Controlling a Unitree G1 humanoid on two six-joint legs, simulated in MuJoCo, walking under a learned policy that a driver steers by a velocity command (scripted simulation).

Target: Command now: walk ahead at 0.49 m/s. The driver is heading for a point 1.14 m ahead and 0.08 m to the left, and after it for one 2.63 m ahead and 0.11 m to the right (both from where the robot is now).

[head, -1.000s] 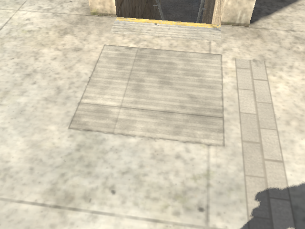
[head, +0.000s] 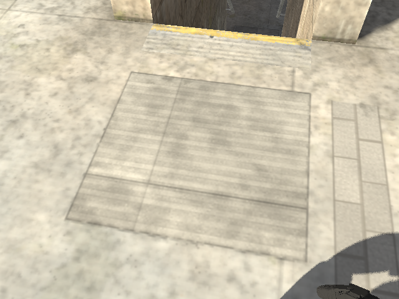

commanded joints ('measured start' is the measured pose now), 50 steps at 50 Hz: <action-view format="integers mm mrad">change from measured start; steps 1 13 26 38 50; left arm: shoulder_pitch -63 -260 -616 -218 9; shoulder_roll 191 90 98 88 130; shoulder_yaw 38 35 25 50 43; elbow -44 -148 -262 -61 22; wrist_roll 2 23 5 -3 3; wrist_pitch -2 51 34 -13 -14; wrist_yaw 9 -44 -42 -22 -9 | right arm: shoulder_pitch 400 417 599 450 -3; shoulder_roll -165 -115 -129 -47 -56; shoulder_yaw -61 -44 -29 -38 -24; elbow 86 177 251 167 14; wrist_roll -4 13 -10 -21 -2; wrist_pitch -18 -70 -54 -14 -5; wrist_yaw -31 -18 -46 -6 2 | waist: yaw -242 -36 -118 -102 -9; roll -89 16 65 -58 -77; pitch -179 27 31 -35 34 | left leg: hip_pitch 503 336 696 32 -94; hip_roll -4 217 257 132 112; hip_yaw -52 -271 -193 -145 -48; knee -95 -490 -333 568 75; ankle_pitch -15 42 524 -192 81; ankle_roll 70 115 73 -48 -72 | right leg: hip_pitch -195 -797 -815 -372 -179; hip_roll -255 -213 -126 -317 -290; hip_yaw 27 -15 -96 170 40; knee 518 832 363 -59 -75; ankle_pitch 1171 254 293 407 604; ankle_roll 1 58 24 -119 -91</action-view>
